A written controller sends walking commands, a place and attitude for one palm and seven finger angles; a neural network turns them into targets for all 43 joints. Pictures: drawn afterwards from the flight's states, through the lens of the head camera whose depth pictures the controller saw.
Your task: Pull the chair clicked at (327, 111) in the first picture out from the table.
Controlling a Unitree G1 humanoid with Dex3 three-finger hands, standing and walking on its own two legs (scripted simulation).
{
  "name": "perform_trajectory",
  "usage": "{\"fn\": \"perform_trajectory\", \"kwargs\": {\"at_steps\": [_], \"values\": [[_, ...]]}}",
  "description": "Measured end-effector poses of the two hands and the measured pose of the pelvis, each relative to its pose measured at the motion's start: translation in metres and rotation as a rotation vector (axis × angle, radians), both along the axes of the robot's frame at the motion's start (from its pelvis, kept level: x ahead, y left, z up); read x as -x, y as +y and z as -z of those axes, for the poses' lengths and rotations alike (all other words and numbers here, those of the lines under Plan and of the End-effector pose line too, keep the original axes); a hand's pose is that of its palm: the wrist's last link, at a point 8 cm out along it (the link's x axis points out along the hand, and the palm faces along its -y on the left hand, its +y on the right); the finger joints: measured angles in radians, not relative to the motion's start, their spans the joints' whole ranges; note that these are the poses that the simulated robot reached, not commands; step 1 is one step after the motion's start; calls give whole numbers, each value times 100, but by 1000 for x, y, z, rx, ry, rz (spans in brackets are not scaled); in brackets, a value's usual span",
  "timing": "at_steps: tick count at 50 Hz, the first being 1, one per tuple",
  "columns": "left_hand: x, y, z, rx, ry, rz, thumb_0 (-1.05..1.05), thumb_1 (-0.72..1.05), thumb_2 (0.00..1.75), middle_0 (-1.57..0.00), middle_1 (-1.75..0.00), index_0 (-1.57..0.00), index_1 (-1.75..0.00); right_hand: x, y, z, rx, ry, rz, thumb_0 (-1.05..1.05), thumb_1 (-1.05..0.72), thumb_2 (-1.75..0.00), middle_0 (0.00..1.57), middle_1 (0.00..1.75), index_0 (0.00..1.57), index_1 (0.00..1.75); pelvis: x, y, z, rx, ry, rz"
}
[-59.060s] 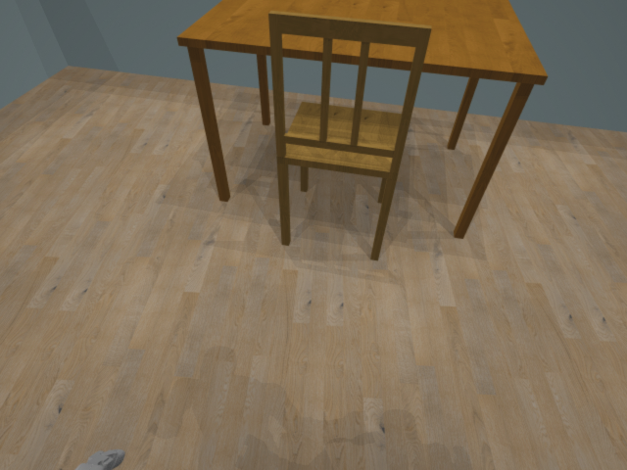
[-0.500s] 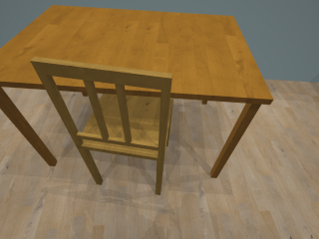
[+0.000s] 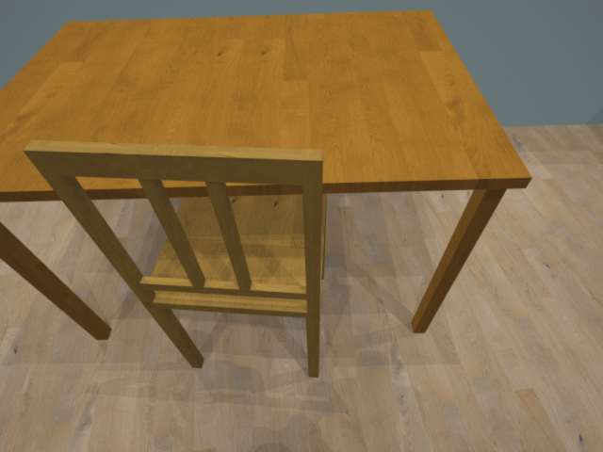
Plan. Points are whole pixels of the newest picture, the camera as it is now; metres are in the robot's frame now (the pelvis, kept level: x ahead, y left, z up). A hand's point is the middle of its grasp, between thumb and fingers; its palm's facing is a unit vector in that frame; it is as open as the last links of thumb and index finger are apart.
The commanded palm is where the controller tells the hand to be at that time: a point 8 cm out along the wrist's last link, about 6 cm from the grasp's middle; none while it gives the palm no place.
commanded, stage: shuffle to correct the standing spot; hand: left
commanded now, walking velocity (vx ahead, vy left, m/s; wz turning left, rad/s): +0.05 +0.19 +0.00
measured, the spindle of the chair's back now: (178, 238) +0.46 +0.27 -0.05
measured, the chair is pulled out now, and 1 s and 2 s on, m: -0.09 -0.09 -0.09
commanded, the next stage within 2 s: come to a stop and stand still in 0.12 s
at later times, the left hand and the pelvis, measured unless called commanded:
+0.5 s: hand out of the picture +0.08 +0.29 -0.16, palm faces +0.01 -0.97 -0.25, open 7.4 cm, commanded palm none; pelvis +0.03 +0.09 +0.00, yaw -2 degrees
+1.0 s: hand out of the picture +0.08 +0.29 -0.16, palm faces -0.03 -0.97 -0.22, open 7.3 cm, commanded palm none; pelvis +0.04 +0.11 +0.01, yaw -2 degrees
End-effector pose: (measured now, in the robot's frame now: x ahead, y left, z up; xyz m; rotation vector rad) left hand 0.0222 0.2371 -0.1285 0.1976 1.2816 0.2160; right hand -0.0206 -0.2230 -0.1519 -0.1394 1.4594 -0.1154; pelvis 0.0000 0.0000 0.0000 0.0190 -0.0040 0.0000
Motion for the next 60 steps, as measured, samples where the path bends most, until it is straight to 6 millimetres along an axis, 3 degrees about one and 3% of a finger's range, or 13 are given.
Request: {"fn": "perform_trajectory", "kwargs": {"at_steps": [7, 12, 15, 19, 24, 31, 37, 41, 46, 53, 60], "values": [[3, 22, -4, 31, 48, -11, 0, 90, 90, -20, -30, -20, -30, -65, 22, -19, 1, -123, -14, 1, -91, -90, 20, 30, 20, 30, -11, 28, -11, -24, 10, 10], [-2, 63, 19, 52, 86, -16, 1, 90, 90, -20, -30, -21, -30, -111, 43, -20, 57, -255, -37, 1, -91, -90, 20, 30, 20, 30, -25, 63, 5, -3, 2, 19], [-14, 90, 28, 24, 88, -23, 1, 90, 90, -20, -30, -21, -30, -120, 58, -20, 79, -273, -42, 0, -91, -90, 20, 30, 20, 30, -26, 76, 11, -13, -3, 13], [-36, 105, 18, 4, 30, -11, 1, 91, 90, -20, -30, -20, -30, -118, 77, -23, 65, -254, -54, 0, -91, -90, 20, 30, 20, 30, -27, 84, 4, -12, 7, 9], [-48, 99, 4, 16, 4, 31, 1, 91, 90, -19, -30, -20, -29, -113, 91, -19, 30, -253, -16, 0, -92, -90, 20, 30, 20, 30, -28, 89, -3, -12, 10, 25], [-42, 76, -2, 34, 0, 58, 1, 92, 90, -20, -30, -20, -30, -86, 82, -12, 18, -203, 56, 0, -93, -90, 20, 30, 20, 30, -27, 84, -6, 2, -8, 25], [-31, 69, 8, 55, 10, 62, 1, 93, 90, -20, -30, -20, -30, -56, 78, -13, 39, -133, 66, 0, -92, -90, 20, 30, 20, 30, -26, 84, -4, 36, -23, 27], [-31, 73, 13, 69, 11, 78, 1, 92, 90, -20, -30, -20, -30, -43, 83, -12, 49, -125, 78, 1, -92, -90, 20, 30, 20, 30, -29, 92, 0, 55, -34, 24], [-43, 88, 9, 61, 3, 81, 1, 92, 90, -20, -30, -20, -30, -32, 104, -11, 28, -104, 82, 1, -91, -90, 20, 30, 20, 30, -35, 103, -2, 39, -26, 28], [-55, 106, -1, 37, 2, 77, 1, 91, 90, -20, -30, -20, -30, -38, 130, -11, -22, -63, 59, 1, -91, -90, 20, 30, 20, 30, -42, 114, -7, 23, 9, 33], [-56, 108, -1, 42, 43, 63, 1, 91, 90, -20, -30, -20, -30, -61, 126, -14, -4, -68, 48, 2, -93, -90, 20, 30, 20, 30, -58, 118, -9, 14, 21, 37]]}}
